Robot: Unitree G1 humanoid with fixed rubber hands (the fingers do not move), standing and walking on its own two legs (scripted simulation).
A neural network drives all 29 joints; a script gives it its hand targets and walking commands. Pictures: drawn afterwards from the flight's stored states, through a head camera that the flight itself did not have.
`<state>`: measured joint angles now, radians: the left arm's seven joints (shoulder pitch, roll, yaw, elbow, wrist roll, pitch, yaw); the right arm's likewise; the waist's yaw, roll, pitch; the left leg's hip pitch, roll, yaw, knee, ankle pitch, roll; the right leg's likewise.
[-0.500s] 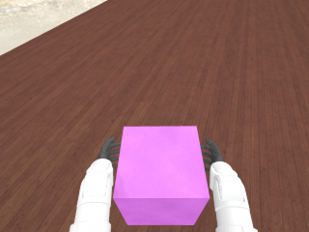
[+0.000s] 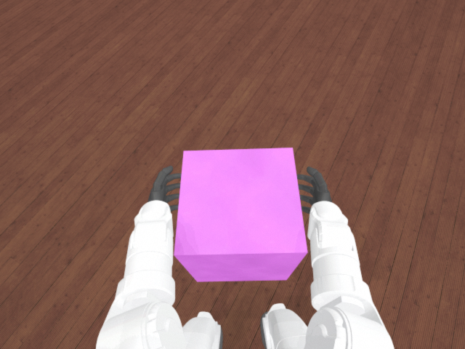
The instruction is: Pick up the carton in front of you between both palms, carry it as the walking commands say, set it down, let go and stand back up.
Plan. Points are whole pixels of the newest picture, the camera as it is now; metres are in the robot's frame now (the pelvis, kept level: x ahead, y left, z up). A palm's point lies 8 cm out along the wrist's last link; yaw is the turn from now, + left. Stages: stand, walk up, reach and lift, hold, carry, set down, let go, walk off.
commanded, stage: set down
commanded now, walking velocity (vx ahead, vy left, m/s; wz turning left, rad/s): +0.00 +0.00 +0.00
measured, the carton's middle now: (239, 221) +0.36 -0.01 -0.12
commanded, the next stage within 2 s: none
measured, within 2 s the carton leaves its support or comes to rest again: rests again in 1.86 s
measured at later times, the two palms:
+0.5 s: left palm (191, 217) +0.42 +0.11 -0.21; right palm (310, 223) +0.39 -0.19 -0.22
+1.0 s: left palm (206, 226) +0.45 +0.09 -0.38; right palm (303, 230) +0.42 -0.20 -0.38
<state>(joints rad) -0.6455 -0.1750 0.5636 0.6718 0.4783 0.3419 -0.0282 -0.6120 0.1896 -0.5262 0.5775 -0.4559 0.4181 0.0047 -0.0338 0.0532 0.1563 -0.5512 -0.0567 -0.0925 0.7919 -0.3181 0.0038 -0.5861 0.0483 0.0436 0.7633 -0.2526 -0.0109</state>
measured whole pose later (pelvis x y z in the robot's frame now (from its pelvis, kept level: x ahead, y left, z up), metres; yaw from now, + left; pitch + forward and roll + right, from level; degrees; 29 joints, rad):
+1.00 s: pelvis -0.03 +0.01 -0.26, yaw +2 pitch +44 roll +2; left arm -1.00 0.00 0.31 0.80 0.09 0.17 0.18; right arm -0.95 -0.08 -0.39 0.73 -0.10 0.20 -0.06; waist -0.09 0.07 -0.07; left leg -2.03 -0.18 -0.05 1.85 -0.58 -0.05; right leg -2.08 0.11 0.10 1.83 -0.51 0.06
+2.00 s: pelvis -0.04 +0.01 -0.36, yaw +3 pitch +38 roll +0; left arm -1.32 0.14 0.27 1.09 0.05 0.11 0.17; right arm -1.21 -0.20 -0.38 0.97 -0.06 0.15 -0.02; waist -0.11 0.07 0.22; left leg -2.24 -0.21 -0.04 2.18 -0.61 -0.06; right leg -2.27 0.07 0.04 2.15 -0.55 0.05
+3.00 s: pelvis -0.05 +0.00 -0.36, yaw +2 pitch +36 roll +1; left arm -1.19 0.29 0.06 0.87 -0.16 0.10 0.15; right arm -1.16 -0.34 -0.20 0.92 0.21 0.04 -0.06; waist -0.10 0.04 0.25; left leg -2.19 -0.09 -0.02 2.18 -0.62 -0.04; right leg -2.24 0.02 -0.01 2.14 -0.53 -0.02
